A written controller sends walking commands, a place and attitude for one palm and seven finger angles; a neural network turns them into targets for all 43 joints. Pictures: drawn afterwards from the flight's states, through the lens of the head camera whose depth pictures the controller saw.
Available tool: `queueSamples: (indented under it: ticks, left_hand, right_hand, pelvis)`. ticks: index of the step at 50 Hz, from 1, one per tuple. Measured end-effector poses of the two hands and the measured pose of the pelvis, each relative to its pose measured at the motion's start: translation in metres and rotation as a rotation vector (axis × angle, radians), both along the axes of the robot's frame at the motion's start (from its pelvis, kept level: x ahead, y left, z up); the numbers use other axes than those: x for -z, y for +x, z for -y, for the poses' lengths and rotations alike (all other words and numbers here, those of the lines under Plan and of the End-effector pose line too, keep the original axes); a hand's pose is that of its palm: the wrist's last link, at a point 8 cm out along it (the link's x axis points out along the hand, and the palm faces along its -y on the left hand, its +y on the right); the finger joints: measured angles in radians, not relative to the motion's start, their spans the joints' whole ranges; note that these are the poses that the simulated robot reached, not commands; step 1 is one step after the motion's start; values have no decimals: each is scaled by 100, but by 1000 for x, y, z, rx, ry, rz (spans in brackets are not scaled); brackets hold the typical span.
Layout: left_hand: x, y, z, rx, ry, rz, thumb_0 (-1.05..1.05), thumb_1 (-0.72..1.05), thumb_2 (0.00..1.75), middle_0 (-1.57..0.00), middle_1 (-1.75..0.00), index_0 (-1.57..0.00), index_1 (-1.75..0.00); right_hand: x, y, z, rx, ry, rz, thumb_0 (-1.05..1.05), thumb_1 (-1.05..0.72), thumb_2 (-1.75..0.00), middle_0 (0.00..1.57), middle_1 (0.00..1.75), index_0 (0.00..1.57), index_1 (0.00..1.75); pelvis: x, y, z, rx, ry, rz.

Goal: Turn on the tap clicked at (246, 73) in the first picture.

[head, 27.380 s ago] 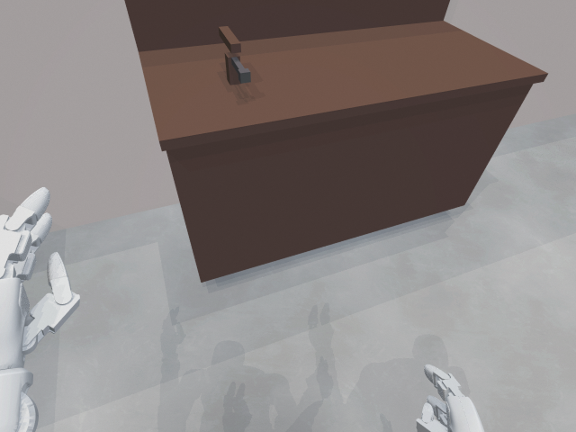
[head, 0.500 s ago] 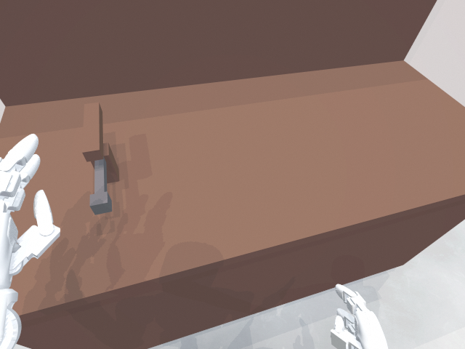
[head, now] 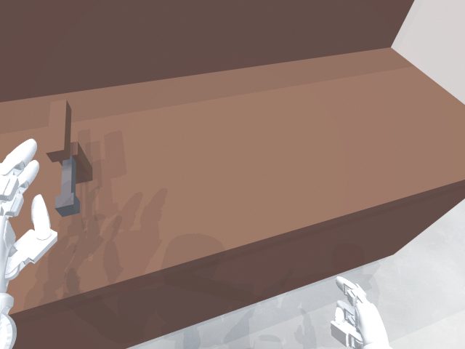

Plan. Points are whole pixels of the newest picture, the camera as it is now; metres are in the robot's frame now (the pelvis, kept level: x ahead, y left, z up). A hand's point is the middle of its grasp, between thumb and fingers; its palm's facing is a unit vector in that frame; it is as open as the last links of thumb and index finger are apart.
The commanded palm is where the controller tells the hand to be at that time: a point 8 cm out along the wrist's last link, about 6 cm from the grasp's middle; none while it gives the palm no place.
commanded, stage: come to a stop and stand still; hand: left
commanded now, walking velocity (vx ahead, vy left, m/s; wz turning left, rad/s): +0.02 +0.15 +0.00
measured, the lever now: (68, 204) +0.31 +0.31 +0.05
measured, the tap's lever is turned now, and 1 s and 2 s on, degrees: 0 0 0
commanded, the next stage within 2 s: look again from close up in 1.02 s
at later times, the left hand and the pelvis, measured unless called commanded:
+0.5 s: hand (35, 236) +0.21 +0.26 +0.15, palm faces +0.36 -0.86 -0.37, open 7.4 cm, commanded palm +0.16 +0.30 +0.17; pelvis +0.00 +0.02 +0.00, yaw +1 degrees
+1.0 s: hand (0, 232) +0.21 +0.30 +0.16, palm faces +0.36 -0.84 -0.40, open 7.4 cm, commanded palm +0.15 +0.34 +0.17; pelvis +0.00 +0.05 +0.00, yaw +1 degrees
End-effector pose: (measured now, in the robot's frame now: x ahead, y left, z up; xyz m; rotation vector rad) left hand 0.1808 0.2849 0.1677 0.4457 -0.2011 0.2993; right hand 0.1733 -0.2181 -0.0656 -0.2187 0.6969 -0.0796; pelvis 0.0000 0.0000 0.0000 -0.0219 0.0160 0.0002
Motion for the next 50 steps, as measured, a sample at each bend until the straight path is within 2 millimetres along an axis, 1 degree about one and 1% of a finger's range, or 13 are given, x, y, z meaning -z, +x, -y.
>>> queueSamples:
  ticks: [7,10,13,18,24,32,36,39,43,47,50]
  left_hand:
    - [2,-3,10,-46,-16,-21,2,89,90,-21,-30,-21,-30]
    - [1,-1,8,-60,-13,-13,2,89,90,-21,-30,-21,-30]
    - [1,1,3,-70,-10,-6,2,89,90,-21,-30,-21,-30]
    - [2,1,-4,-58,-14,1,2,89,90,-21,-30,-21,-30]
    - [0,-4,-14,-31,-18,21,2,89,90,-21,-30,-21,-30]
    - [4,-11,-40,-57,-28,27,2,89,90,-21,-30,-21,-30]
    - [7,-11,-49,-62,-40,25,2,89,90,-21,-30,-21,-30]
    - [7,-10,-53,-55,-39,27,2,89,90,-21,-30,-21,-30]
    - [2,-7,-54,-33,-19,41,2,89,90,-21,-30,-21,-30]
    - [-5,-6,-55,-16,13,48,2,89,90,-21,-30,-21,-30]
    - [-6,-6,-55,-16,27,39,2,89,90,-21,-30,-21,-30]
  right_hand:
    - [9,0,22,26,-19,-25,2,-90,-90,20,30,20,30]
    - [12,2,25,33,-24,-35,2,-90,-90,20,30,20,30]
    - [12,5,24,36,-26,-36,2,-90,-90,20,30,20,30]
    - [6,9,13,32,-26,-21,2,-90,-90,20,30,20,30]
    - [-2,10,-9,15,-22,6,2,-90,-90,20,30,20,30]
    - [-5,4,-37,-15,-20,5,1,-90,-90,20,30,20,30]
    - [-4,-1,-48,-27,-22,-9,1,-90,-90,21,30,20,30]
    - [-2,-4,-54,-30,-22,-17,1,-90,-90,21,30,21,30]
    - [-1,-7,-59,-28,-20,-22,2,-90,-90,21,30,21,30]
    - [0,-8,-61,-22,-11,-23,2,-90,-90,21,30,21,30]
    - [2,-8,-60,-17,-4,-25,2,-90,-90,21,30,21,30]
  pelvis:
    - [2,7,7,-9,-5,2]
    - [3,9,6,-14,-5,4]
    - [3,9,4,-15,-2,8]
    - [3,8,-3,-11,5,17]
    - [2,5,-15,-12,2,22]
    - [0,1,-32,-18,-6,21]
    - [-1,-1,-40,-21,-7,20]
    - [-1,-1,-45,-22,-7,19]
    - [-1,-1,-50,-20,-4,19]
    - [-1,0,-52,-20,-1,16]
    - [-2,1,-52,-20,2,14]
